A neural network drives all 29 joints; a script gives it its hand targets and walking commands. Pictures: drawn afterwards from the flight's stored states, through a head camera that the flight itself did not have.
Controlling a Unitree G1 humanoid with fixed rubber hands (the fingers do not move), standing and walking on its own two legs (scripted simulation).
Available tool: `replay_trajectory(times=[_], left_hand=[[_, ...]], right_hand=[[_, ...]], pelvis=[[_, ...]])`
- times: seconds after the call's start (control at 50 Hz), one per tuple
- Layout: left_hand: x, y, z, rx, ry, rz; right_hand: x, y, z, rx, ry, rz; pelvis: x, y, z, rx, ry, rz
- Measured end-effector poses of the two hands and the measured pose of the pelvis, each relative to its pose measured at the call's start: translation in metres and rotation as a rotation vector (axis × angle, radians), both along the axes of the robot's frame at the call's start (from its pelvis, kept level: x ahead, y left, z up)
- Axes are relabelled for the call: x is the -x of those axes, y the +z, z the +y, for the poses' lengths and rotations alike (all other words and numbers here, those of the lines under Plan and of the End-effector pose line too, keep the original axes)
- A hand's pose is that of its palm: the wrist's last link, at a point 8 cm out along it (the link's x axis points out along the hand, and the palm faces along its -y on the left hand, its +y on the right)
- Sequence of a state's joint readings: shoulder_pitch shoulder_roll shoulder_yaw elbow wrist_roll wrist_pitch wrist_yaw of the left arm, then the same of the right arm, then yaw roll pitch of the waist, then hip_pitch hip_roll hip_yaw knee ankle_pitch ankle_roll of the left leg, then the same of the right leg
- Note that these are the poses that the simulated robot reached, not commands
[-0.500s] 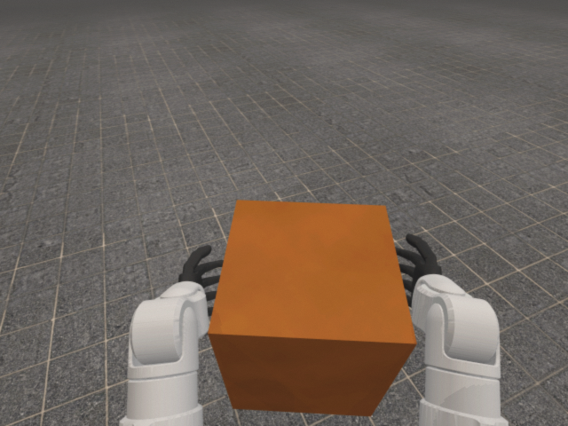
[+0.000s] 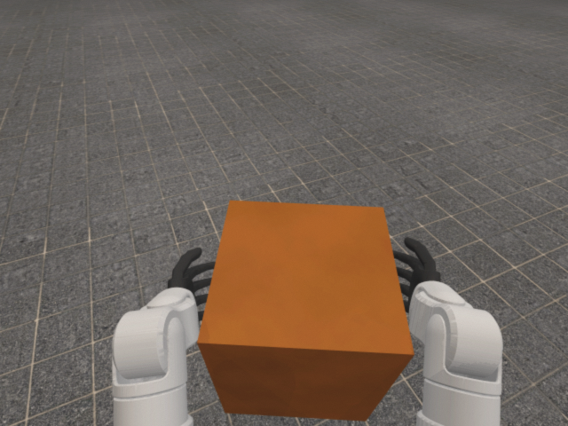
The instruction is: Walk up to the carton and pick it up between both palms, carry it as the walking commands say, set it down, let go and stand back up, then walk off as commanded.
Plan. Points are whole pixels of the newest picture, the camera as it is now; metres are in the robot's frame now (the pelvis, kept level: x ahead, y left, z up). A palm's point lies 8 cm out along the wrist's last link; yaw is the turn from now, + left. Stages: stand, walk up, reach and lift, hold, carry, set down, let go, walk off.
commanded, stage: carry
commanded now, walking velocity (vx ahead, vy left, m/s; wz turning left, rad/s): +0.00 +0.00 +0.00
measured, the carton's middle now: (300, 315) +0.30 -0.01 +0.05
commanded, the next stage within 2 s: hold in 1.20 s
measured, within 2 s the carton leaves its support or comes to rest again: neither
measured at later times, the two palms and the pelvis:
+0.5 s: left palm (170, 349) +0.21 +0.15 +0.11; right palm (438, 339) +0.22 -0.16 +0.12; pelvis -0.05 +0.00 +0.00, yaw +0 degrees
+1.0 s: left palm (165, 365) +0.19 +0.15 +0.11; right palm (445, 355) +0.20 -0.16 +0.12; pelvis -0.07 +0.00 +0.00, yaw +0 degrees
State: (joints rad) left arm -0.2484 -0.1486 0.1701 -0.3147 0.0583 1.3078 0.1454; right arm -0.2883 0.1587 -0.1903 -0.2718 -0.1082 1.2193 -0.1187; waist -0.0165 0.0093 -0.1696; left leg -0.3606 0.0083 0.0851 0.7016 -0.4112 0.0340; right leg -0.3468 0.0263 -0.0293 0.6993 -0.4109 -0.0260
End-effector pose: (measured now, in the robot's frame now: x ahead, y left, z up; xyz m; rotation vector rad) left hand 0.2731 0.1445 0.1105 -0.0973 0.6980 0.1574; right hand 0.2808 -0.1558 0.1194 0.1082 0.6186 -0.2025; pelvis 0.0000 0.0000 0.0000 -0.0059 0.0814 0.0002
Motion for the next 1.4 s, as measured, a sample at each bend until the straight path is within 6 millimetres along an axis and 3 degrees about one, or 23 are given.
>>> replay_trajectory(times=[0.34, 0.5, 0.66, 1.22, 1.26, 1.34, 1.4], left_hand=[[0.042, 0.011, -0.003, -0.005, -0.007, -0.046], [0.061, 0.001, 0.001, 0.003, 0.004, -0.033], [0.073, 0.004, 0.0, 0.004, 0.002, -0.066], [0.079, -0.002, 0.001, 0.002, 0.002, -0.042], [0.076, -0.008, 0.002, -0.022, -0.002, -0.043], [0.071, -0.058, 0.001, -0.09, -0.068, 0.058], [0.082, -0.083, 0.0, -0.097, -0.075, 0.092]], right_hand=[[0.044, 0.012, -0.003, -0.004, -0.003, -0.044], [0.061, 0.001, 0.0, 0.004, 0.008, -0.027], [0.074, 0.005, 0.0, 0.009, 0.007, -0.056], [0.08, -0.002, 0.001, 0.01, 0.01, -0.028], [0.077, -0.01, 0.0, 0.024, 0.017, -0.014], [0.079, -0.07, 0.001, 0.048, 0.056, 0.115], [0.093, -0.097, 0.0, 0.059, 0.063, 0.149]], pelvis=[[0.036, -0.001, -0.002, -0.004, -0.004, -0.05], [0.055, -0.001, -0.001, -0.003, -0.004, -0.077], [0.068, -0.001, 0.0, -0.002, -0.004, -0.095], [0.073, -0.001, 0.0, -0.002, -0.004, -0.103], [0.075, -0.001, 0.0, -0.002, -0.004, -0.125], [0.081, -0.001, -0.001, -0.004, -0.004, -0.146], [0.084, -0.001, -0.001, -0.004, -0.004, -0.15]])
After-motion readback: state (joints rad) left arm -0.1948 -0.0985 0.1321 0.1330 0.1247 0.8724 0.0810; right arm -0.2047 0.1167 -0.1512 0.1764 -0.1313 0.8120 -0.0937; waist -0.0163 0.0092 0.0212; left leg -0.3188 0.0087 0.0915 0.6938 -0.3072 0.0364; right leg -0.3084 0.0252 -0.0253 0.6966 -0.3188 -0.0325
